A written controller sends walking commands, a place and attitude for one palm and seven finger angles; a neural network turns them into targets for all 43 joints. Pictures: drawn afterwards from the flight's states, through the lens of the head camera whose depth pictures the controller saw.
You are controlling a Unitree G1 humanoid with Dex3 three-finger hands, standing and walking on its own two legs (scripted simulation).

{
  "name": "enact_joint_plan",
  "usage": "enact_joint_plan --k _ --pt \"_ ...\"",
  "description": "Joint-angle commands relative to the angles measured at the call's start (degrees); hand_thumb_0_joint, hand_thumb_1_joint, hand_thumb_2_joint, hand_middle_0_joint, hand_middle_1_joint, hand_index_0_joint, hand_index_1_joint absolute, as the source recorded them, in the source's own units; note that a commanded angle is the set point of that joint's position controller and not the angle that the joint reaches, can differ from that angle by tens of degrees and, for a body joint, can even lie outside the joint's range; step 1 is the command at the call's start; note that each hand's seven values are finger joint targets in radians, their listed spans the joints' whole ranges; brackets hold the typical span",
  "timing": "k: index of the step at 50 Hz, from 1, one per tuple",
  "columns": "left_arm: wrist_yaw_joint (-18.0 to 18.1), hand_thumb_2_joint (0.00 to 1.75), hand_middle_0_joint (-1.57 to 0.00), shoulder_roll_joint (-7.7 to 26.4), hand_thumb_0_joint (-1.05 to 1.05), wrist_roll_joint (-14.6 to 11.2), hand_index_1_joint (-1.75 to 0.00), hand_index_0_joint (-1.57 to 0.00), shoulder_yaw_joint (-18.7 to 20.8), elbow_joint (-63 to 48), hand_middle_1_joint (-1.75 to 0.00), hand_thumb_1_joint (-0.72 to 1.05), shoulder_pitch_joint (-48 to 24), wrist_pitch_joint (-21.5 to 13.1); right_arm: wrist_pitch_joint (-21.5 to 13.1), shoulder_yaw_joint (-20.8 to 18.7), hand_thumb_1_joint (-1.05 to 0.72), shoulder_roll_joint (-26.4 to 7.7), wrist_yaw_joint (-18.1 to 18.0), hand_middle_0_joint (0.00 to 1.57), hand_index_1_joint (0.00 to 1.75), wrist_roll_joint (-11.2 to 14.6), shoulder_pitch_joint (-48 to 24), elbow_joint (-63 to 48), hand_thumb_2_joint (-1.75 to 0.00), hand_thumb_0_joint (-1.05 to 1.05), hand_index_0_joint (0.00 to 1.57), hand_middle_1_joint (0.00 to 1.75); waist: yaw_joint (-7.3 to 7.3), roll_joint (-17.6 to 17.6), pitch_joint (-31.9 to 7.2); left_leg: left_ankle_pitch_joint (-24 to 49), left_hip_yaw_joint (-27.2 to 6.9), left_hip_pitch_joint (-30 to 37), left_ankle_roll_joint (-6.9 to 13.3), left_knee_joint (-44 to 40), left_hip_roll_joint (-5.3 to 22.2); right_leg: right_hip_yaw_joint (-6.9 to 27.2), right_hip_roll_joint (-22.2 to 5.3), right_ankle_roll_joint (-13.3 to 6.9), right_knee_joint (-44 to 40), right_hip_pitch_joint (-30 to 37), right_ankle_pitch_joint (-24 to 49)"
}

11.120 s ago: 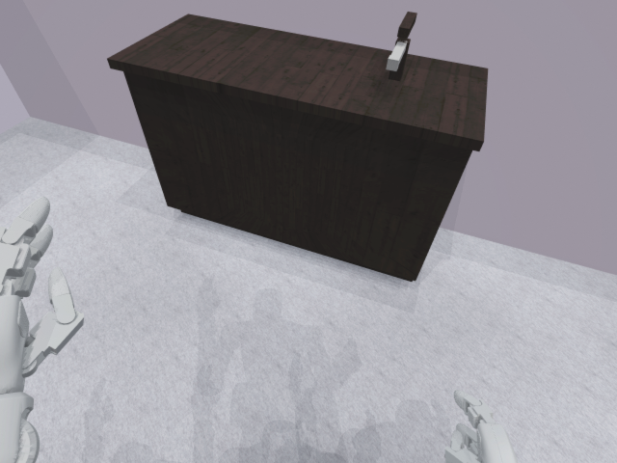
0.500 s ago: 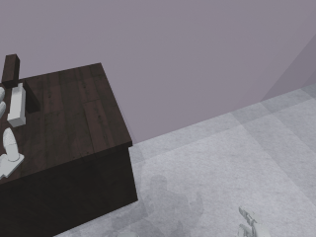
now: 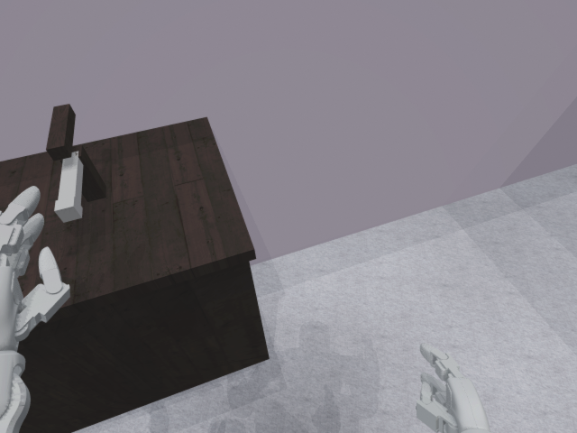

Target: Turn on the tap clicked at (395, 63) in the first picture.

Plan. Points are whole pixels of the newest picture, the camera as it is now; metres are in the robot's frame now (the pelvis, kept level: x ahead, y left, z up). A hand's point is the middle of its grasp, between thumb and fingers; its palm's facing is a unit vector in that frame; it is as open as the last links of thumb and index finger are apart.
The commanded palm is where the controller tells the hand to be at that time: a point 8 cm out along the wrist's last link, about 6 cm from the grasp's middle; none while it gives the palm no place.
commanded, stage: come to a stop and stand still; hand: left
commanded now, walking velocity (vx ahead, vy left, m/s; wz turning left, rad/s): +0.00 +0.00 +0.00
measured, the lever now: (68, 209) +0.40 +0.40 +0.07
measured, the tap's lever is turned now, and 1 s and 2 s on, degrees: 0 0 0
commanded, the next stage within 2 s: look again from close up in 1.38 s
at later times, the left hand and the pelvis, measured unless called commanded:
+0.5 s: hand (32, 313) +0.19 +0.28 +0.15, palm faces +0.40 -0.85 -0.35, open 7.5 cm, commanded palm +0.13 +0.31 +0.18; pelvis -0.02 +0.03 +0.00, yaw +2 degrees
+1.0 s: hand (49, 274) +0.24 +0.29 +0.15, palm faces +0.44 -0.83 -0.33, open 7.5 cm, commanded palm +0.17 +0.32 +0.18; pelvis +0.03 +0.03 +0.01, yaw +4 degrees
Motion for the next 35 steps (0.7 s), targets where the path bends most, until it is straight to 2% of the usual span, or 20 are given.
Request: enact_joint_plan --k 1,2,3,4,5,7,8,10,13,14,16,18,19,20,23,24,27,31,33,35 --pt "1.8 0.9 -0.2 13.75 0.0 1.47 -0.3 -0.2 5.35 -21.65 -0.3 0.9 -3.41 -3.62 -1.84 -1.46 -0.9 -5.56 -2.24 0.2 0.3 -0.76 -3.93 -10.96 -0.9 0.0 0.2 0.3 0.61 -19.61 -9.45 -6.99 -3.6 -0.9 -0.51 0.06 1.5 7.0 -5.11 -2.07 -10.81 1.71 -8.91" --pt "2.16 0.9 -0.2 15.64 0.0 1.57 -0.3 -0.2 7.53 -24.71 -0.3 0.9 -6.3 -3.96 -1.86 -1.03 -0.9 -5.17 -3.01 0.2 0.3 -1.12 -4.8 -11.21 -0.9 0.0 0.2 0.3 0.5 -16.8 -8.05 -7.8 -3.39 0.09 -0.51 1.28 0.56 8.75 -5.98 -2.99 -12.89 -1.44 -13.93" --pt "2.6 0.9 -0.2 16.36 0.0 1.64 -0.3 -0.2 8.24 -27.59 -0.3 0.9 -9.04 -4.38 -2.01 -0.75 -0.9 -5.05 -3.62 0.2 0.3 -1.4 -5.25 -10.95 -0.9 0.0 0.2 0.3 0.27 -11.31 -7.28 -8.48 -3.36 1.23 -0.48 1.24 0.23 10.24 -6.53 -3.79 -13.79 -3.59 -17.76" --pt "3.46 0.9 -0.2 20.69 0.0 1.94 -0.3 -0.2 11.03 -31.99 -0.3 0.9 -13.0 -4.72 -1.74 -0.66 -0.9 -5.36 -4.24 0.2 0.3 -1.7 -5.64 -10.58 -0.9 0.0 0.2 0.3 0.13 -3.84 -6.46 -9.77 -3.55 1.29 -0.57 0.02 0.77 10.54 -6.39 -3.94 -13.23 -4.6 -19.26" --pt "3.71 0.9 -0.2 15.92 0.0 1.74 -0.3 -0.2 7.39 -31.21 -0.3 0.9 -11.9 -4.52 -1.87 -0.63 -0.9 -4.75 -4.56 0.2 0.3 -1.62 -5.05 -10.51 -0.9 0.0 0.2 0.3 -0.07 2.52 -5.6 -11.64 -3.72 0.27 -0.47 -2.36 1.51 9.92 -5.45 -3.84 -11.8 -4.07 -19.25" --pt "4.38 0.9 -0.2 14.31 0.0 2.04 -0.3 -0.2 6.28 -31.22 -0.3 0.9 -11.36 -4.63 -2.55 -0.91 -0.9 -5.62 -4.65 0.2 0.3 -1.44 -4.04 -10.75 -0.9 0.0 0.2 0.3 0.33 13.15 -5.8 -18.26 -6.09 -6.12 0.34 -8.88 3.84 6.7 -1.02 -2.5 -7.05 3.03 -15.46" --pt "4.43 0.9 -0.2 13.52 0.0 2.4 -0.3 -0.2 5.88 -30.42 -0.3 0.9 -12.17 -4.96 -3.13 -0.97 -0.9 -5.95 -4.61 0.2 0.3 -1.33 -3.74 -10.64 -0.9 0.0 0.2 0.3 0.5 15.78 -5.93 -22.62 -7.07 -10.42 0.78 -11.13 4.86 4.89 0.46 -1.91 -3.99 7.52 -12.98" --pt "4.18 0.9 -0.2 12.52 0.0 2.77 -0.3 -0.2 5.44 -29.2 -0.3 0.9 -13.47 -6.07 -4.19 -0.77 -0.9 -6.08 -4.49 0.2 0.3 -1.34 -3.83 -10.42 -0.9 0.0 0.2 0.3 0.77 14.29 -6.43 -25.42 -7.97 -13.72 0.94 -12.87 6.15 1.78 1.89 -1.54 -0.06 11.62 -9.52" --pt "3.35 0.9 -0.2 9.42 0.0 2.81 -0.3 -0.2 3.05 -23.06 -0.3 0.9 -9.76 -7.27 -4.91 -1.0 -0.9 -6.19 -3.65 0.2 0.3 -1.79 -2.73 -9.16 -0.9 0.0 0.2 0.3 0.44 5.46 -7.9 -15.37 -6.03 -5.93 -0.37 -7.73 3.21 3.78 1.41 -2.21 -5.74 7.29 -7.93" --pt "2.67 0.9 -0.2 6.6 0.0 2.44 -0.3 -0.2 1.34 -18.18 -0.3 0.9 -5.47 -6.97 -4.95 -1.09 -0.9 -6.13 -3.39 0.2 0.3 -1.86 -2.32 -8.75 -0.9 0.0 0.2 0.3 0.14 2.37 -7.49 -14.23 -5.8 -3.73 -0.77 -7.21 2.81 4.56 1.04 -2.33 -7.99 4.68 -9.7" --pt "1.96 0.9 -0.2 5.86 0.0 2.45 -0.3 -0.2 -0.02 -14.68 -0.3 0.9 -2.89 -6.46 -4.26 -0.91 -0.9 -6.75 -3.17 0.2 0.3 -1.99 -1.4 -8.49 -0.9 0.0 0.2 0.3 -0.02 -1.73 -3.99 -18.41 -7.67 -4.95 -1.48 -9.42 2.79 5.1 1.46 -2.05 -10.56 0.58 -16.65" --pt "1.57 0.9 -0.2 5.59 0.0 2.54 -0.3 -0.2 -0.33 -11.3 -0.3 0.9 -1.9 -6.04 -3.54 -0.91 -0.9 -7.05 -3.13 0.2 0.3 -1.73 -1.19 -8.33 -0.9 0.0 0.2 0.3 0.04 -3.73 -1.82 -22.02 -9.28 -7.33 -1.46 -12.88 3.9 3.7 2.79 -1.56 -9.9 -0.05 -17.42" --pt "1.47 0.9 -0.2 6.19 0.0 2.55 -0.3 -0.2 0.09 -10.67 -0.3 0.9 -2.44 -6.04 -3.25 -0.97 -0.9 -7.12 -3.28 0.2 0.3 -1.49 -1.82 -8.46 -0.9 0.0 0.2 0.3 0.09 -2.09 -0.76 -22.68 -9.69 -8.05 -1.54 -14.5 4.29 3.15 3.4 -1.31 -8.97 -0.09 -15.8" --pt "1.63 0.9 -0.2 7.01 0.0 2.76 -0.3 -0.2 0.73 -10.37 -0.3 0.9 -3.25 -5.99 -2.76 -0.93 -0.9 -7.0 -3.37 0.2 0.3 -1.34 -1.58 -8.7 -0.9 0.0 0.2 0.3 0.11 -3.24 -1.2 -23.2 -10.31 -9.88 -1.1 -15.49 5.1 2.32 3.64 -1.12 -6.86 2.49 -13.09" --pt "1.66 0.9 -0.2 9.67 0.0 2.96 -0.3 -0.2 3.5 -13.65 -0.3 0.9 -6.16 -6.47 -1.99 -1.12 -0.9 -6.47 -3.65 0.2 0.3 -1.73 -2.29 -9.15 -0.9 0.0 0.2 0.3 0.26 -3.72 -5.0 -19.4 -9.06 -8.07 -0.69 -14.78 5.15 2.09 3.53 -0.75 -5.43 6.45 -7.89" --pt "1.72 0.9 -0.2 12.12 0.0 2.81 -0.3 -0.2 5.26 -17.52 -0.3 0.9 -8.54 -6.86 -1.94 -0.75 -0.9 -6.21 -3.84 0.2 0.3 -2.06 -3.34 -9.49 -0.9 0.0 0.2 0.3 0.27 -1.86 -5.73 -18.21 -8.68 -6.78 -0.78 -14.98 4.97 2.27 3.38 -0.67 -5.64 6.31 -7.51" --pt "1.67 0.9 -0.2 11.61 0.0 2.94 -0.3 -0.2 5.22 -23.37 -0.3 0.9 -7.67 -7.96 -2.91 -0.46 -0.9 -6.09 -3.67 0.2 0.3 -2.56 -3.7 -10.04 -0.9 0.0 0.2 0.3 0.49 1.97 -9.4 -12.81 -7.83 -4.38 -0.06 -12.55 4.19 2.85 2.88 -1.38 -5.73 9.57 -2.45" --pt "1.9 0.9 -0.2 10.75 0.0 4.04 -0.3 -0.2 4.57 -27.0 -0.3 0.9 -8.25 -9.06 -4.4 -0.35 -0.9 -6.51 -3.57 0.2 0.3 -2.87 -3.86 -9.2 -0.9 0.0 0.2 0.3 0.41 7.71 -8.16 -25.1 -11.54 -10.53 0.89 -17.3 6.37 1.67 4.31 -0.87 -1.7 13.28 -4.37" --pt "2.28 0.9 -0.2 9.42 0.0 4.2 -0.3 -0.2 4.25 -23.58 -0.3 0.9 -6.09 -9.03 -4.68 -0.6 -0.9 -6.46 -3.45 0.2 0.3 -2.67 -3.11 -8.67 -0.9 0.0 0.2 0.3 0.63 5.53 -7.66 -22.61 -11.21 -10.98 0.97 -15.8 6.15 1.73 3.88 -1.1 -1.84 13.87 -1.56" --pt "2.38 0.9 -0.2 9.07 0.0 3.62 -0.3 -0.2 4.08 -21.35 -0.3 0.9 -5.05 -8.97 -4.72 -0.74 -0.9 -6.19 -3.35 0.2 0.3 -2.82 -2.73 -7.81 -0.9 0.0 0.2 0.3 0.34 1.96 -7.99 -12.35 -9.13 -4.42 -0.42 -11.0 3.81 4.09 2.36 -1.91 -6.31 8.6 0.45"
